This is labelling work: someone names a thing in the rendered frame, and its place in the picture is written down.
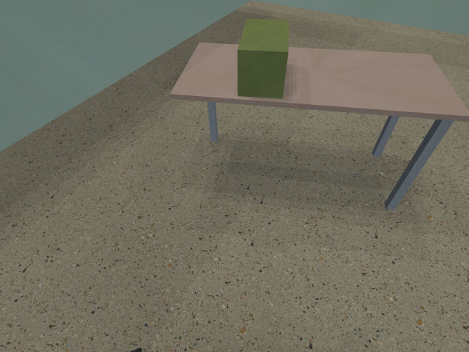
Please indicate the table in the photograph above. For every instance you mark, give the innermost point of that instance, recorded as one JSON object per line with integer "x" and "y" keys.
{"x": 363, "y": 82}

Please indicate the carton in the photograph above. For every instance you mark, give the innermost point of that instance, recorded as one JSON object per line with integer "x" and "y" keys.
{"x": 262, "y": 58}

